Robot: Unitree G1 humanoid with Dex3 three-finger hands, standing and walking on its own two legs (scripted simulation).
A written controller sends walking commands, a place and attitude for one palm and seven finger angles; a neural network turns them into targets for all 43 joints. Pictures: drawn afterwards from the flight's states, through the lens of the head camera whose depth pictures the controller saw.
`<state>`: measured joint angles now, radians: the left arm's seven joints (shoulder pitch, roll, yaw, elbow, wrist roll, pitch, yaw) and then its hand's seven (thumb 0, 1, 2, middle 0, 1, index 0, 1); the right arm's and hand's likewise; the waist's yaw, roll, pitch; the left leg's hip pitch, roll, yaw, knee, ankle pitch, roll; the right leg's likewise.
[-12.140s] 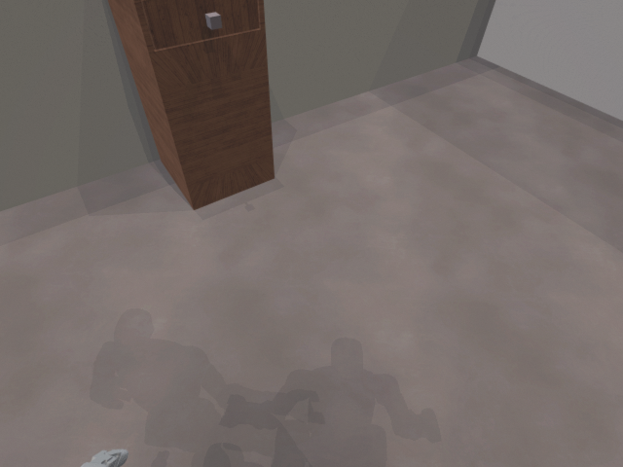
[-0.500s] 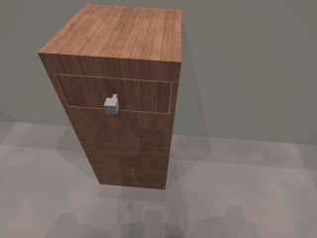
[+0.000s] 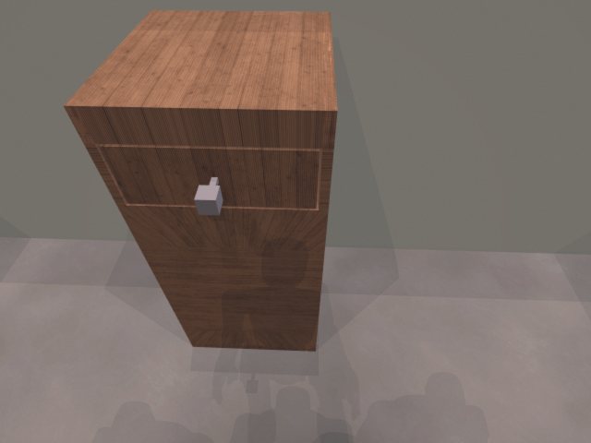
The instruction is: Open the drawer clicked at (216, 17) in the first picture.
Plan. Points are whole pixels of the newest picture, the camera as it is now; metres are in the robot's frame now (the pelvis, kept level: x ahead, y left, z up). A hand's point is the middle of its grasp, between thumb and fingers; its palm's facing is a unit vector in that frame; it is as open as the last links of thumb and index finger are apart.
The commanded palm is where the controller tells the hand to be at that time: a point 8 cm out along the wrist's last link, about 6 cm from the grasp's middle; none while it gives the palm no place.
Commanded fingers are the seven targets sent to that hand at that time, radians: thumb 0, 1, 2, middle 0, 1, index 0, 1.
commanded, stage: raise the hand with hooked fingers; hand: left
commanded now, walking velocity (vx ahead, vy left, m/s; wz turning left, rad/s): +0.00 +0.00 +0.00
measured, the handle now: (211, 193) +0.52 +0.19 +0.03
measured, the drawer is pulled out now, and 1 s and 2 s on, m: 0.00 0.00 0.00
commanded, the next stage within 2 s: move the hooked fingers above the handle in 2.00 s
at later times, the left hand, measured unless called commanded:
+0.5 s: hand (176, 423) +0.16 +0.17 -0.05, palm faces -0.10 -0.26 -0.96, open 8.4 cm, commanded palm +0.14 +0.21 +0.00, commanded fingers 0.00 0.41 0.69 -0.23 -0.62 -0.23 -0.62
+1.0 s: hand (155, 348) +0.23 +0.20 +0.03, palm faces -0.04 -0.11 -0.99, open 11.4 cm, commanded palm +0.20 +0.21 +0.09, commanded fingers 0.00 -0.17 0.44 -0.28 -0.99 -0.28 -0.99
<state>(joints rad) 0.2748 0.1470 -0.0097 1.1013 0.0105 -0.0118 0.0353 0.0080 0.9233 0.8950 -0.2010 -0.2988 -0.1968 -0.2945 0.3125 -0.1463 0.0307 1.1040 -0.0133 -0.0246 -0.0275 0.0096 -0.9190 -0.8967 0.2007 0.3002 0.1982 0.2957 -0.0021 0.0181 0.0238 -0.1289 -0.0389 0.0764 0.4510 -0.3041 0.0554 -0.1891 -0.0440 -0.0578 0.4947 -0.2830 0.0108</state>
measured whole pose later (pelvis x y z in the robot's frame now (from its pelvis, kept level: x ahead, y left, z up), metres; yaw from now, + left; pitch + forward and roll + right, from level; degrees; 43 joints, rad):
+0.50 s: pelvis -0.03 -0.03 -0.02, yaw -3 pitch +8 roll +3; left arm 0.45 0.29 -0.08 0.00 0.99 -0.03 0.35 0.00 0.64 0.78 -0.22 -0.47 -0.22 -0.47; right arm 0.07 -0.28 -0.04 0.52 -0.04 0.02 0.05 0.01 -0.91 -0.90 0.20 0.30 0.20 0.30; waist 0.07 -0.02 -0.09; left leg -0.45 0.01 0.14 0.68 -0.37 0.02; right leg -0.55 0.00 0.01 0.76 -0.35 -0.04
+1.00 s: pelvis -0.01 -0.04 -0.01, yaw -2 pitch +4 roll +2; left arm 0.28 0.43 0.00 -0.08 0.92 0.04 0.18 0.00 0.05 0.53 -0.28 -0.85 -0.28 -0.84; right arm 0.16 -0.24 0.02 0.59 -0.02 0.12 -0.03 0.01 -0.91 -0.90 0.21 0.30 0.20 0.30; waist 0.05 0.06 -0.03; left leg -0.32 0.00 0.06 0.59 -0.34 0.00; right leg -0.41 0.01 -0.02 0.65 -0.32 -0.05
